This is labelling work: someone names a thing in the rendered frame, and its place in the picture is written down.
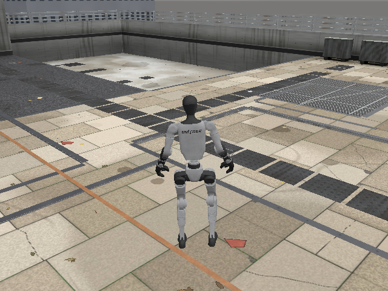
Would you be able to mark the right robot upper arm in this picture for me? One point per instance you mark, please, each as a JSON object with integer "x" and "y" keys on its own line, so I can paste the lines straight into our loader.
{"x": 210, "y": 126}

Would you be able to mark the robot right foot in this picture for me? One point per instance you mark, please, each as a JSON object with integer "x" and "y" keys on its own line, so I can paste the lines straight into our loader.
{"x": 212, "y": 240}

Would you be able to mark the left robot hand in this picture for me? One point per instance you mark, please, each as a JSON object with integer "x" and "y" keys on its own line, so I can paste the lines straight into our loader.
{"x": 158, "y": 169}

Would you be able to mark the right robot forearm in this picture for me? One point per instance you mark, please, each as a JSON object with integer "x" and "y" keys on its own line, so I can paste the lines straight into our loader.
{"x": 225, "y": 156}

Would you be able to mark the left robot forearm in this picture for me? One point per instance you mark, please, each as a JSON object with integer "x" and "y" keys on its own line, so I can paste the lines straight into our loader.
{"x": 162, "y": 159}

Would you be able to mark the right robot hand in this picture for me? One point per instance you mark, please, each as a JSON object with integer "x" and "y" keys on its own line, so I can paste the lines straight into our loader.
{"x": 231, "y": 166}

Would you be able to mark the robot head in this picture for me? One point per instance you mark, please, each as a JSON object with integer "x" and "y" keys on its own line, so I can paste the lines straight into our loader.
{"x": 190, "y": 104}

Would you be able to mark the left robot upper arm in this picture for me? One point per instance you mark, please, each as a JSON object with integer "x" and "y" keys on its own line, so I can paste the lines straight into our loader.
{"x": 173, "y": 128}

